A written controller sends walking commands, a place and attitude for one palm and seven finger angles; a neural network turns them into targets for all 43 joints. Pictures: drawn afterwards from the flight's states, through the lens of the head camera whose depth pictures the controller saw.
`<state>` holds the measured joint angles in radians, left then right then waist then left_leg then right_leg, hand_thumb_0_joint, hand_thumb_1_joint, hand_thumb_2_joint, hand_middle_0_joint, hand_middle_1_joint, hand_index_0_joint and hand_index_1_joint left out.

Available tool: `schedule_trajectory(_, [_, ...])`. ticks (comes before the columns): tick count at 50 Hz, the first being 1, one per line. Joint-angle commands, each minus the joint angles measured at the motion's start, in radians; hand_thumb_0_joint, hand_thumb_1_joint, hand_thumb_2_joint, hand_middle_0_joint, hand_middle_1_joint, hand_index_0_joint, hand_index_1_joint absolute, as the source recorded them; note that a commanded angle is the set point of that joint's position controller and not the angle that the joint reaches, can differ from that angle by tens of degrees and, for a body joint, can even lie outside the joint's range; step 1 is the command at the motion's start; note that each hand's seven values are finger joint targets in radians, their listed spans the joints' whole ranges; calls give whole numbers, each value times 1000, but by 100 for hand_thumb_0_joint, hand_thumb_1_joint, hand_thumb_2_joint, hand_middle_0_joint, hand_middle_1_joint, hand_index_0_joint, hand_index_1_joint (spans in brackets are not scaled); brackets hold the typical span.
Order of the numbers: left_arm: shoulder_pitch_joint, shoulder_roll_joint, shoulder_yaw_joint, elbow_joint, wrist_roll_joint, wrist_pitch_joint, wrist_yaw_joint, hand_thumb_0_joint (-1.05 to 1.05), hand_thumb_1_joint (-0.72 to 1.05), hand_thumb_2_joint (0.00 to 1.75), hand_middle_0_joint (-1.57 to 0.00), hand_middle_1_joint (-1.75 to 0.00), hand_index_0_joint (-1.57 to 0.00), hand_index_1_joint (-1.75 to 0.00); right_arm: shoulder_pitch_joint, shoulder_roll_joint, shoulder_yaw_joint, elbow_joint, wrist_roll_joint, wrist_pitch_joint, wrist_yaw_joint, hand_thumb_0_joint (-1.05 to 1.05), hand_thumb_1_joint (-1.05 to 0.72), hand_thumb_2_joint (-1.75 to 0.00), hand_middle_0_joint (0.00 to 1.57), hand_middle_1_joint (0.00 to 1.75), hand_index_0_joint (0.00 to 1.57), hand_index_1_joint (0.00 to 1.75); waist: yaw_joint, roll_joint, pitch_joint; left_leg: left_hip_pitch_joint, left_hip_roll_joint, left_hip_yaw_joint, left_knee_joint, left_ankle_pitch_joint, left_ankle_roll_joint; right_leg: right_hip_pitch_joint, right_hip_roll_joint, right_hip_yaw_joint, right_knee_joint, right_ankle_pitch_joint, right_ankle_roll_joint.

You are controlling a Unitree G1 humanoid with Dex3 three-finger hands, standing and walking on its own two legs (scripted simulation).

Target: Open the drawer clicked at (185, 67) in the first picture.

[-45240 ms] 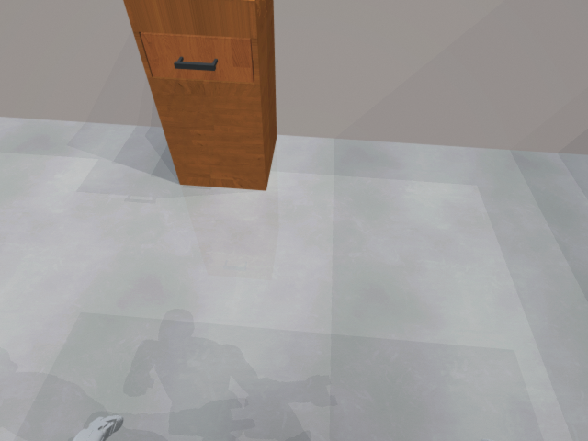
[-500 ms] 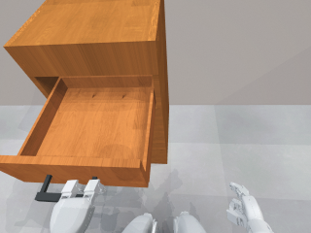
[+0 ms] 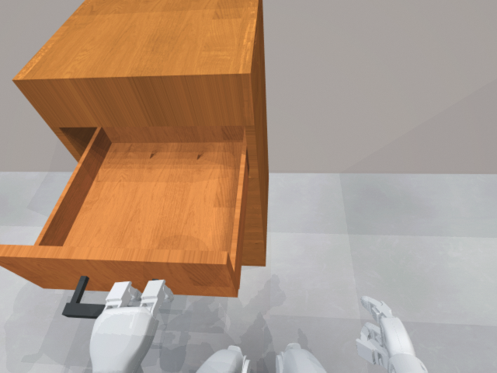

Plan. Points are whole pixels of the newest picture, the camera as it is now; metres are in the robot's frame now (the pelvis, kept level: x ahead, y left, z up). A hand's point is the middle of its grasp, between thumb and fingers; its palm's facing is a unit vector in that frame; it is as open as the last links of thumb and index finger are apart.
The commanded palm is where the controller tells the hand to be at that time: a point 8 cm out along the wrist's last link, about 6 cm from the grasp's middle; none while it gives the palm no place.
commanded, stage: lift the hand off the handle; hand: left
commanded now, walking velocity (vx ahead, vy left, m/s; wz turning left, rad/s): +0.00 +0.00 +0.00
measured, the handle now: (113, 298) +0.23 +0.25 -0.02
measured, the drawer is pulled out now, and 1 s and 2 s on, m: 0.29 0.29 0.29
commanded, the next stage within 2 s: none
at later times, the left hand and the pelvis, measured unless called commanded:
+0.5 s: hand (123, 329) +0.18 +0.21 +0.00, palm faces -0.05 -0.13 -0.99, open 13.8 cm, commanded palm +0.16 +0.20 +0.06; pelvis +0.02 +0.01 +0.02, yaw -1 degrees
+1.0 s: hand (119, 321) +0.19 +0.20 +0.04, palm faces -0.04 -0.17 -0.99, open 13.8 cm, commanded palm +0.16 +0.20 +0.10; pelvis +0.03 +0.01 +0.04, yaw -2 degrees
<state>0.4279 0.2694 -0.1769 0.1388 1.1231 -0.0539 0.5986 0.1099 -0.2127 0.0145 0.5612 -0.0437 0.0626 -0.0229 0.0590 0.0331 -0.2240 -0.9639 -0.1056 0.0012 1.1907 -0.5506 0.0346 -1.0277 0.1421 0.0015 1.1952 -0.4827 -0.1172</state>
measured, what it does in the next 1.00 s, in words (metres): stands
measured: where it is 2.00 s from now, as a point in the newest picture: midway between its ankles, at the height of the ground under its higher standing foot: outside the picture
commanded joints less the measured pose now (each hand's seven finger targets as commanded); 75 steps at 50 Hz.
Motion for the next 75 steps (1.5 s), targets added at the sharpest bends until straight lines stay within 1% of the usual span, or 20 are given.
schedule_trajectory(1, [17, 150, 132, -206, -19, 16, 46, 0, -50, 30, -30, -120, -30, -120, -102, -88, -33, -168, 2, -46, -5, 0, -90, -90, 20, 30, 20, 30, 1, -77, -176, 53, 28, -39, -128, 97, 1, 318, -113, 243, -312, 95, 84])
schedule_trajectory(11, [53, 160, 149, -253, -24, -9, 36, 0, -50, 30, -30, -120, -30, -120, -96, -98, -42, -178, -6, -45, 8, 0, -90, -90, 20, 30, 20, 30, 1, -61, -169, 105, 24, -41, -164, 132, 1, 347, -109, 244, -326, 159, 79])
schedule_trajectory(15, [86, 154, 142, -283, -22, -12, 34, 0, -50, 30, -30, -120, -30, -120, -88, -100, -44, -188, -9, -47, 13, 0, -90, -90, 20, 30, 20, 30, 4, -48, -184, 156, 26, -41, -182, 169, 3, 348, -99, 213, -317, 207, 72])
schedule_trajectory(20, [128, 134, 120, -285, -38, -8, 11, 0, -50, 30, -30, -120, -30, -120, -84, -102, -42, -192, -2, -46, 23, 0, -90, -90, 20, 30, 20, 30, -4, -87, -156, 176, 28, -44, -207, 191, 4, 374, -97, 210, -329, 275, 78])
schedule_trajectory(26, [83, 132, 85, -312, -42, 4, -23, 0, -50, 30, -30, -120, -30, -120, -80, -108, -41, -197, 6, -47, 26, 0, -90, -90, 20, 30, 20, 30, -18, -115, -117, 211, 32, -44, -239, 166, 13, 382, -104, 218, -386, 215, 84])
schedule_trajectory(27, [102, 143, 98, -315, -41, 0, -23, 0, -50, 30, -30, -120, -30, -120, -78, -107, -40, -202, 7, -48, 25, 0, -90, -90, 20, 30, 20, 30, -7, -107, -115, 215, 31, -43, -243, 164, 12, 388, -103, 217, -390, 198, 81])
schedule_trajectory(32, [82, 150, 101, -365, -16, -9, -13, 0, -50, 30, -30, -120, -30, -120, -65, -107, -43, -206, -4, -49, 33, 0, -90, -90, 20, 30, 20, 30, -5, -49, -125, 284, 34, -43, -253, 191, 9, 353, -89, 206, -384, 189, 67])
schedule_trajectory(40, [208, 147, 104, -424, -54, 5, -27, 0, -50, 30, -30, -120, -30, -120, -66, -101, -38, -233, 8, -47, 50, 0, -90, -90, 20, 30, 20, 30, 17, -44, -136, 328, 37, -44, -289, 302, 4, 440, -81, 181, -369, 360, 66])
schedule_trajectory(42, [187, 139, 87, -441, -48, 8, -31, 0, -50, 30, -30, -120, -30, -120, -69, -105, -37, -233, 3, -45, 54, 0, -90, -90, 20, 30, 20, 30, 2, -59, -118, 331, 38, -48, -289, 296, 6, 426, -82, 189, -381, 353, 68])
schedule_trajectory(43, [196, 152, 108, -440, -50, 7, -31, 0, -50, 30, -30, -120, -30, -120, -66, -104, -35, -235, 5, -47, 55, 0, -90, -90, 20, 30, 20, 30, 2, -75, -122, 336, 40, -50, -293, 309, 5, 435, -80, 190, -381, 365, 65])
schedule_trajectory(45, [226, 123, 78, -412, -47, 9, -41, 0, -50, 30, -30, -120, -30, -120, -67, -102, -36, -234, 9, -49, 61, 0, -90, -90, 20, 30, 20, 30, 4, -88, -74, 330, 44, -51, -307, 288, 5, 422, -80, 181, -391, 328, 67])
schedule_trajectory(49, [216, 110, 47, -481, -46, 16, -55, 0, -50, 30, -30, -120, -30, -120, -60, -106, -42, -247, 8, -47, 75, 0, -90, -90, 20, 30, 20, 30, 9, -58, -94, 380, 53, -51, -321, 306, 4, 415, -79, 175, -400, 298, 60])
schedule_trajectory(52, [240, 127, 58, -490, -41, 15, -58, 0, -50, 30, -30, -120, -30, -120, -60, -105, -39, -253, 11, -46, 78, 0, -90, -90, 20, 30, 20, 30, 12, -72, -71, 378, 51, -50, -323, 285, 3, 413, -77, 184, -415, 266, 58])
schedule_trajectory(57, [181, 138, 69, -523, -14, 29, -45, 0, -50, 30, -30, -120, -30, -120, -61, -107, -41, -258, 7, -40, 84, 0, -90, -90, 20, 30, 20, 30, 12, -39, -63, 401, 55, -50, -325, 270, -3, 376, -72, 193, -422, 199, 49])
schedule_trajectory(63, [187, 128, 53, -523, -60, 66, -71, 0, -50, 30, -30, -120, -30, -120, -74, -101, -39, -261, 29, -35, 81, 0, -90, -90, 20, 30, 20, 30, 3, -75, -63, 409, 57, -52, -352, 284, 4, 455, -77, 190, -450, 260, 62])
schedule_trajectory(67, [205, 144, 62, -524, -71, 65, -91, 0, -50, 30, -30, -120, -30, -120, -81, -98, -32, -251, 34, -40, 77, 0, -90, -90, 20, 30, 20, 30, 17, -103, -47, 405, 54, -47, -378, 287, 9, 515, -90, 217, -477, 311, 71])
schedule_trajectory(68, [204, 156, 71, -530, -72, 61, -95, 0, -50, 30, -30, -120, -30, -120, -85, -97, -30, -250, 37, -41, 79, 0, -90, -90, 20, 30, 20, 30, 19, -83, -58, 415, 54, -47, -383, 306, 7, 530, -90, 220, -478, 339, 69])
schedule_trajectory(69, [215, 164, 79, -541, -64, 58, -96, 0, -50, 30, -30, -120, -30, -120, -82, -97, -31, -249, 34, -41, 82, 0, -90, -90, 20, 30, 20, 30, 29, -79, -59, 425, 56, -46, -387, 314, 4, 528, -87, 236, -477, 335, 65])
schedule_trajectory(72, [224, 150, 61, -565, -63, 58, -106, 0, -50, 30, -30, -120, -30, -120, -90, -98, -32, -249, 34, -39, 88, 0, -90, -90, 20, 30, 20, 30, 25, -52, -29, 437, 55, -41, -394, 301, 6, 522, -87, 239, -502, 299, 63])
schedule_trajectory(75, [218, 174, 92, -574, -61, 62, -110, 0, -50, 30, -30, -120, -30, -120, -90, -98, -35, -246, 32, -38, 86, 0, -90, -90, 20, 30, 20, 30, 24, -60, -10, 446, 59, -42, -400, 280, 5, 513, -84, 252, -523, 244, 60])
